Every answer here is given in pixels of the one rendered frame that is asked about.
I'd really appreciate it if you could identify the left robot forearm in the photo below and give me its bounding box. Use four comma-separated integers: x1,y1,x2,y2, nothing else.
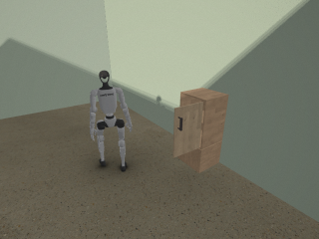
89,108,96,128

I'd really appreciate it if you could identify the left robot upper arm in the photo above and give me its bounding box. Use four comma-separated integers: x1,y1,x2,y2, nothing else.
90,89,98,113

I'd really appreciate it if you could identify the left robot hand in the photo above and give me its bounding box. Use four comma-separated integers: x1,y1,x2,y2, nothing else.
90,128,97,140

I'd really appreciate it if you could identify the cupboard door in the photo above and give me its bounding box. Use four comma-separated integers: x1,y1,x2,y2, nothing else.
172,102,203,158

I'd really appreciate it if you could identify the right robot hand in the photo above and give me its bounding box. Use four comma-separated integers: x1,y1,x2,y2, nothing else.
126,121,133,132

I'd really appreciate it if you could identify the right robot forearm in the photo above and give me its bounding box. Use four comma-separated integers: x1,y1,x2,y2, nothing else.
123,103,131,122

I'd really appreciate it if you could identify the handle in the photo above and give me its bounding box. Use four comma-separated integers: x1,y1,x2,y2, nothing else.
178,117,183,131

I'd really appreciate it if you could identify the left robot shin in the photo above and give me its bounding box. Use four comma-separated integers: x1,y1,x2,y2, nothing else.
97,136,105,161

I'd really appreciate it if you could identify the robot shin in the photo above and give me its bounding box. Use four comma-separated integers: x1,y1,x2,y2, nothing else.
120,141,126,166
97,136,105,161

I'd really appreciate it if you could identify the right robot upper arm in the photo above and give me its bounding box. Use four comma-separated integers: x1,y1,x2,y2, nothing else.
115,87,127,109

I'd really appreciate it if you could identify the right robot shin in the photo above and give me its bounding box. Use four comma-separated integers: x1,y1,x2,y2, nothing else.
120,141,126,166

